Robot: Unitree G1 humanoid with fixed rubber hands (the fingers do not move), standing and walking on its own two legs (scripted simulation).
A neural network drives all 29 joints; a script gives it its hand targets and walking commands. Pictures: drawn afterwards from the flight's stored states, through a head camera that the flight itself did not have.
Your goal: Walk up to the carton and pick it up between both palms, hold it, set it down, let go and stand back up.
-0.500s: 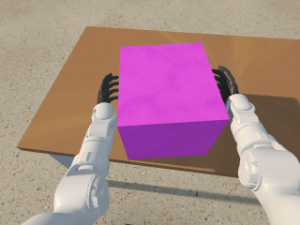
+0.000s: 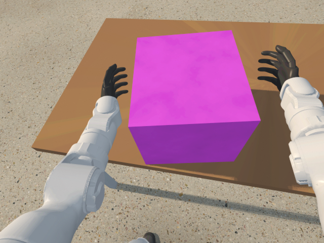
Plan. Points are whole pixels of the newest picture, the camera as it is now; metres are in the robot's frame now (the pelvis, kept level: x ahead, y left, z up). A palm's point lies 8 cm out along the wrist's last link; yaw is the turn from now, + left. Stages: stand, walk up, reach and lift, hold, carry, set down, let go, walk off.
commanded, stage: set down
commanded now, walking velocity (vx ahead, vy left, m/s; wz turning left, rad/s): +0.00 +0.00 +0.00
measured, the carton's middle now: (186, 100) +0.47 +0.05 +0.03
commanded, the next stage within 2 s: none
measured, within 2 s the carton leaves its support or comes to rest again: neither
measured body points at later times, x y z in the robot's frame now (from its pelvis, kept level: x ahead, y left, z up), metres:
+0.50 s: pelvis -0.01 +0.00 +0.01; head +0.07 -0.02 +0.45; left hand +0.42 +0.26 +0.15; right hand +0.53 -0.17 +0.17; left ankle +0.00 +0.16 -0.73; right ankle +0.00 -0.08 -0.73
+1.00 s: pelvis -0.01 +0.01 +0.02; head +0.05 -0.01 +0.46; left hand +0.39 +0.26 +0.16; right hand +0.50 -0.20 +0.17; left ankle +0.00 +0.16 -0.73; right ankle +0.00 -0.08 -0.73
